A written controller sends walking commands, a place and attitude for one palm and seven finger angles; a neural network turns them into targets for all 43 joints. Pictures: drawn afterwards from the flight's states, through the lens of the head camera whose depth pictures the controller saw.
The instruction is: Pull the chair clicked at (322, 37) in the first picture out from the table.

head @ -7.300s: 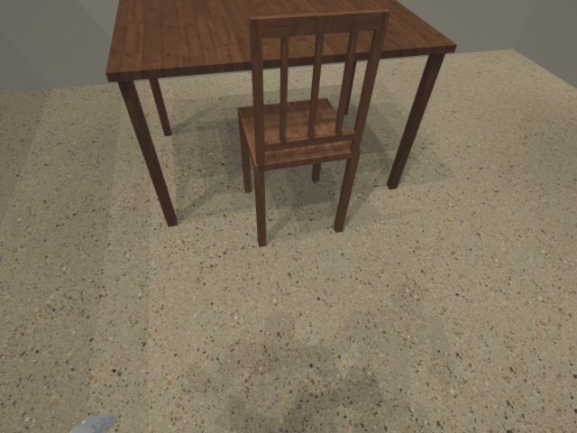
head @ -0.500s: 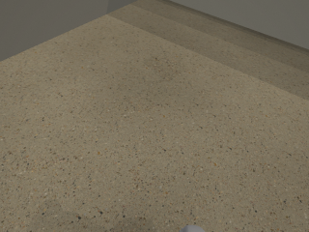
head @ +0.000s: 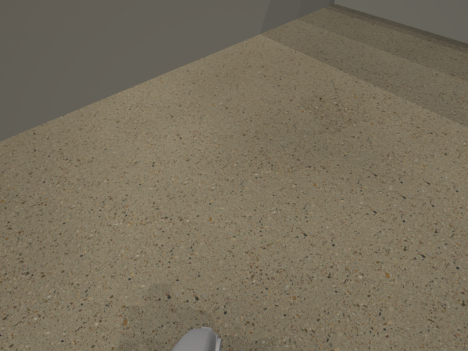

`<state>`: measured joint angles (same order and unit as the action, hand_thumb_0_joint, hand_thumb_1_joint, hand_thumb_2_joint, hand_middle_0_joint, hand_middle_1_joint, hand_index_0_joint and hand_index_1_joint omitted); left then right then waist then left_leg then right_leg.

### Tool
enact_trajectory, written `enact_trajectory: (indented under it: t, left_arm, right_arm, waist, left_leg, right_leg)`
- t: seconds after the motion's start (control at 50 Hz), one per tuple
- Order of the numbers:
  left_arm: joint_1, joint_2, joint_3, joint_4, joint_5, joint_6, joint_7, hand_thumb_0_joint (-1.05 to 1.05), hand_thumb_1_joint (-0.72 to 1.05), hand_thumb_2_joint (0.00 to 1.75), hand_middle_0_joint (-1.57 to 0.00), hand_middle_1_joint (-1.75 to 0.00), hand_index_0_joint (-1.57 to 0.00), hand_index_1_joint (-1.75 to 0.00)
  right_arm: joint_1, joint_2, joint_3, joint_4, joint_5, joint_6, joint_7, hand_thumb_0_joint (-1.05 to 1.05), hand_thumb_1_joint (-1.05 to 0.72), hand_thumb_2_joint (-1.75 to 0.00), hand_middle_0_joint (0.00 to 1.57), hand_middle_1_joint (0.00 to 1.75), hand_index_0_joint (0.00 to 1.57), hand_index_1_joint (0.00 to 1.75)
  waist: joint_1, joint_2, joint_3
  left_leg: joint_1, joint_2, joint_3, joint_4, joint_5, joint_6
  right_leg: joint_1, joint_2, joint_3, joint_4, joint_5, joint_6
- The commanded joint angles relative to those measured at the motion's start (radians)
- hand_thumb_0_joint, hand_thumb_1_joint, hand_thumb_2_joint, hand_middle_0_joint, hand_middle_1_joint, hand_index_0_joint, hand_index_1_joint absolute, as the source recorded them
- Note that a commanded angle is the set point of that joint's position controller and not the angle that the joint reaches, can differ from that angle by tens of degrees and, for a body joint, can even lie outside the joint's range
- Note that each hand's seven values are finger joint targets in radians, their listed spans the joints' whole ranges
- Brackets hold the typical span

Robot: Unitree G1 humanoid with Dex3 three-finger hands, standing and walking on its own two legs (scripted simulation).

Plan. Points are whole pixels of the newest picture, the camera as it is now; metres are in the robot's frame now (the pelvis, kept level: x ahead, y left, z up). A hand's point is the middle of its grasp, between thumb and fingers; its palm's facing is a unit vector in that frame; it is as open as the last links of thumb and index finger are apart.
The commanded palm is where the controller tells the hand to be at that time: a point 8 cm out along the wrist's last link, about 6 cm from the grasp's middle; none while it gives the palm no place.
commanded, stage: turn to face it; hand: left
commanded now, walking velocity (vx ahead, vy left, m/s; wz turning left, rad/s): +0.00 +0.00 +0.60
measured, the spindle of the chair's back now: out of the picture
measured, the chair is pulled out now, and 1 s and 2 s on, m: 0.00 0.00 0.00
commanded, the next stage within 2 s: none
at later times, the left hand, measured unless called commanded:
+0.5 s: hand out of the picture -0.05 +0.28 -0.18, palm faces +0.38 -0.89 -0.26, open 7.4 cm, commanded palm none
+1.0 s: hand out of the picture -0.04 +0.22 -0.14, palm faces +0.58 -0.76 -0.30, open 7.4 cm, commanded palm none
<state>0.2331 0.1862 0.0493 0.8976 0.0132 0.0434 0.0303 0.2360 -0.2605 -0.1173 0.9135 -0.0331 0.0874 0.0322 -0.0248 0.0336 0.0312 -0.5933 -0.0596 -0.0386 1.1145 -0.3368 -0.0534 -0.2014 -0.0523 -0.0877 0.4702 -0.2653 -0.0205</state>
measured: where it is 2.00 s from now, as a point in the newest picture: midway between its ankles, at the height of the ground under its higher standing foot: outside the picture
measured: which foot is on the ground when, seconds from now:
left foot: up 0.00-0.32, down 0.34-0.80, up 0.82-1.00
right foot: down 0.00-0.34, up 0.36-0.76, down 0.78-1.00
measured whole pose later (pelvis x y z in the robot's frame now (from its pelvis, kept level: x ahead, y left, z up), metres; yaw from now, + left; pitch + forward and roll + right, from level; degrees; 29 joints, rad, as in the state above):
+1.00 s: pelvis -0.01 +0.00 +0.00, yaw +38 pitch -1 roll +2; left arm 0.19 0.17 0.02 0.85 0.01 0.01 0.02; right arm 0.24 -0.27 -0.10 0.94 -0.03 0.09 0.04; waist -0.04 0.05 0.07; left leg -0.50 0.01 -0.03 1.20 -0.36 -0.08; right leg -0.20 -0.09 -0.17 0.51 -0.28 -0.02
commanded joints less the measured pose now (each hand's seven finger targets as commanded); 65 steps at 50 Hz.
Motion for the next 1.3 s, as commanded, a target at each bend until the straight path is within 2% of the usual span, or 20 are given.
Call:
enact_trajectory:
  t: [0.0,0.16,0.28,0.3,0.32,0.34,0.36,0.46,0.62,0.72,0.74,0.76,0.78,0.8,0.84,0.9,1.14,1.22,1.26,1.28]
  left_arm:
    - [-0.034,0.163,0.027,-0.088,0.001,-0.055,0.005,0.0,0.9,0.9,-0.2,-0.3,-0.2,-0.3]
    - [0.083,0.23,0.044,-0.042,0.015,-0.046,-0.001,0.0,0.9,0.9,-0.2,-0.3,-0.2,-0.3]
    - [0.054,0.244,0.059,-0.032,0.007,-0.032,-0.006,0.0,0.9,0.9,-0.2,-0.3,-0.2,-0.3]
    - [0.053,0.221,0.057,-0.045,-0.002,-0.028,-0.01,0.0,0.9,0.9,-0.2,-0.3,-0.2,-0.3]
    - [0.012,0.155,0.042,-0.095,-0.008,-0.028,-0.019,0.0,0.9,0.9,-0.2,-0.3,-0.2,-0.3]
    - [-0.063,0.149,0.03,-0.123,0.002,-0.019,-0.013,0.0,0.9,0.9,-0.2,-0.3,-0.2,-0.3]
    - [-0.078,0.158,0.034,-0.127,0.005,-0.015,-0.012,0.0,0.9,0.9,-0.2,-0.3,-0.2,-0.3]
    - [-0.048,0.162,0.044,-0.07,0.001,-0.01,-0.022,0.0,0.9,0.9,-0.2,-0.3,-0.2,-0.3]
    - [-0.113,0.142,0.037,-0.116,-0.002,-0.008,-0.014,0.0,0.9,0.9,-0.2,-0.3,-0.2,-0.3]
    - [-0.031,0.144,0.036,-0.113,-0.012,-0.036,-0.009,0.0,0.9,0.9,-0.2,-0.3,-0.2,-0.3]
    - [0.016,0.172,0.041,-0.106,-0.01,-0.049,-0.005,0.0,0.9,0.9,-0.2,-0.3,-0.2,-0.3]
    - [0.038,0.267,0.059,-0.101,0.006,-0.062,0.004,0.0,0.9,0.9,-0.2,-0.3,-0.2,-0.3]
    - [0.043,0.333,0.067,-0.109,0.009,-0.059,0.008,0.0,0.9,0.9,-0.2,-0.3,-0.2,-0.3]
    - [0.032,0.299,0.056,-0.115,0.004,-0.051,0.01,0.0,0.9,0.9,-0.2,-0.3,-0.2,-0.3]
    - [-0.088,0.218,0.039,-0.131,0.0,-0.052,0.006,0.0,0.9,0.9,-0.2,-0.3,-0.2,-0.3]
    - [-0.086,0.173,0.022,-0.132,-0.001,-0.057,0.001,0.0,0.9,0.9,-0.2,-0.3,-0.2,-0.3]
    - [0.043,0.243,0.05,-0.064,0.018,-0.04,0.001,0.0,0.9,0.9,-0.2,-0.3,-0.2,-0.3]
    - [0.031,0.244,0.059,-0.053,0.003,-0.028,-0.007,0.0,0.9,0.9,-0.2,-0.3,-0.2,-0.3]
    - [-0.029,0.134,0.031,-0.126,-0.004,-0.018,-0.015,0.0,0.9,0.9,-0.2,-0.3,-0.2,-0.3]
    - [-0.089,0.167,0.028,-0.14,0.005,-0.007,-0.01,0.0,0.9,0.9,-0.2,-0.3,-0.2,-0.3]
  right_arm:
    - [-0.018,-0.064,-0.003,-0.059,0.009,-0.024,0.001,0.0,-0.9,-0.9,0.2,0.3,0.2,0.3]
    - [-0.169,-0.049,0.026,-0.087,0.018,-0.032,0.001,0.0,-0.9,-0.9,0.2,0.3,0.2,0.3]
    - [-0.08,-0.073,0.027,-0.073,0.022,-0.059,-0.004,0.0,-0.9,-0.9,0.2,0.3,0.2,0.3]
    - [-0.015,-0.135,0.011,-0.059,0.018,-0.069,-0.007,0.0,-0.9,-0.9,0.2,0.3,0.2,0.3]
    - [0.054,-0.253,-0.021,-0.054,0.016,-0.077,-0.017,0.0,-0.9,-0.9,0.2,0.3,0.2,0.3]
    - [0.118,-0.285,-0.026,-0.024,0.025,-0.067,-0.024,0.0,-0.9,-0.9,0.2,0.3,0.2,0.3]
    - [0.101,-0.259,-0.018,-0.025,0.019,-0.068,-0.029,0.0,-0.9,-0.9,0.2,0.3,0.2,0.3]
    - [-0.081,-0.168,0.014,-0.079,0.016,-0.077,-0.043,0.0,-0.9,-0.9,0.2,0.3,0.2,0.3]
    - [-0.05,-0.189,0.0,-0.086,0.007,-0.064,-0.035,0.0,-0.9,-0.9,0.2,0.3,0.2,0.3]
    - [-0.069,-0.177,-0.007,-0.095,0.013,-0.06,-0.034,0.0,-0.9,-0.9,0.2,0.3,0.2,0.3]
    - [-0.066,-0.154,-0.004,-0.098,0.021,-0.062,-0.031,0.0,-0.9,-0.9,0.2,0.3,0.2,0.3]
    - [-0.025,-0.077,0.008,-0.104,0.032,-0.065,-0.025,0.0,-0.9,-0.9,0.2,0.3,0.2,0.3]
    - [-0.032,-0.066,0.011,-0.13,0.026,-0.06,-0.027,0.0,-0.9,-0.9,0.2,0.3,0.2,0.3]
    - [-0.049,-0.103,0.0,-0.125,0.018,-0.051,-0.028,0.0,-0.9,-0.9,0.2,0.3,0.2,0.3]
    - [-0.028,-0.102,-0.007,-0.07,0.011,-0.031,-0.014,0.0,-0.9,-0.9,0.2,0.3,0.2,0.3]
    - [-0.006,-0.074,0.004,-0.041,0.011,-0.025,0.0,0.0,-0.9,-0.9,0.2,0.3,0.2,0.3]
    - [-0.151,-0.044,0.034,-0.079,0.023,-0.039,0.003,0.0,-0.9,-0.9,0.2,0.3,0.2,0.3]
    - [-0.038,-0.087,0.026,-0.064,0.02,-0.062,-0.002,0.0,-0.9,-0.9,0.2,0.3,0.2,0.3]
    - [0.095,-0.289,-0.022,-0.047,0.02,-0.072,-0.019,0.0,-0.9,-0.9,0.2,0.3,0.2,0.3]
    - [0.134,-0.286,-0.019,-0.023,0.021,-0.064,-0.023,0.0,-0.9,-0.9,0.2,0.3,0.2,0.3]
  waist:
    - [0.007,-0.177,0.012]
    - [0.083,-0.262,-0.034]
    - [0.041,-0.23,-0.117]
    - [-0.003,-0.081,-0.172]
    - [-0.054,0.245,-0.189]
    - [-0.08,0.233,-0.193]
    - [-0.064,0.153,-0.16]
    - [0.012,0.147,-0.051]
    - [-0.005,0.107,-0.039]
    - [0.033,0.11,-0.109]
    - [0.056,0.058,-0.142]
    - [0.06,-0.21,-0.183]
    - [0.065,-0.341,-0.162]
    - [0.061,-0.216,-0.124]
    - [0.008,-0.226,-0.023]
    - [-0.004,-0.204,0.01]
    - [0.074,-0.248,-0.047]
    - [0.011,-0.151,-0.128]
    - [-0.069,0.331,-0.162]
    - [-0.08,0.193,-0.147]
  left_leg:
    - [-0.046,0.08,0.029,0.081,0.035,-0.036]
    - [0.067,0.102,0.11,-0.237,-0.107,-0.038]
    - [0.348,0.078,0.156,-0.656,0.079,0.005]
    - [0.551,0.147,0.067,-0.743,0.274,0.038]
    - [0.738,0.422,-0.292,-0.733,0.703,0.165]
    - [0.724,0.502,-0.316,-0.705,0.953,0.263]
    - [0.676,0.48,-0.24,-0.693,0.903,0.274]
    - [0.477,0.28,-0.128,-0.735,0.684,0.187]
    - [0.411,0.278,-0.28,-0.766,0.403,0.224]
    - [0.355,0.216,-0.321,-0.628,0.532,0.179]
    - [0.29,0.169,-0.288,-0.555,0.426,0.13]
    - [0.09,0.05,-0.14,-0.366,0.091,0.044]
    - [-0.014,-0.023,-0.035,-0.127,-0.293,-0.005]
    - [0.016,0.032,-0.076,0.025,-0.271,0.009]
    - [0.019,0.067,-0.054,0.132,-0.13,-0.001]
    - [0.011,0.083,0.002,0.143,-0.009,-0.025]
    - [0.149,0.103,0.131,-0.304,-0.112,-0.018]
    - [0.417,0.09,0.136,-0.67,0.141,0.013]
    - [0.65,0.475,-0.384,-0.768,0.752,0.213]
    - [0.614,0.497,-0.323,-0.736,0.743,0.257]
  right_leg:
    - [0.047,-0.237,0.098,-0.186,0.148,-0.055]
    - [0.165,-0.313,0.038,-0.096,0.431,-0.097]
    - [0.122,-0.298,-0.074,0.11,0.469,-0.018]
    - [-0.028,-0.263,-0.109,0.276,0.336,0.037]
    - [-0.37,-0.118,-0.125,0.494,-0.233,0.123]
    - [-0.438,-0.093,-0.017,0.624,-0.41,0.124]
    - [-0.439,-0.108,0.021,0.688,-0.351,0.114]
    - [-0.359,-0.068,0.066,0.691,-0.14,0.128]
    - [-0.268,-0.018,0.078,0.439,-0.159,0.125]
    - [-0.018,0.038,0.055,0.056,-0.019,0.106]
    - [0.117,-0.012,0.089,-0.101,0.097,0.099]
    - [0.316,-0.256,0.299,-0.173,0.215,0.03]
    - [0.251,-0.48,0.482,-0.169,0.417,-0.093]
    - [0.129,-0.46,0.394,-0.156,0.367,-0.136]
    - [0.014,-0.33,0.273,-0.192,0.177,-0.089]
    - [0.03,-0.248,0.089,-0.159,0.289,-0.048]
    - [0.131,-0.34,-0.013,-0.079,0.393,-0.102]
    - [0.048,-0.309,-0.11,0.161,0.349,-0.007]
    - [-0.407,-0.087,-0.086,0.569,-0.438,0.13]
    - [-0.404,-0.101,0.013,0.663,-0.401,0.11]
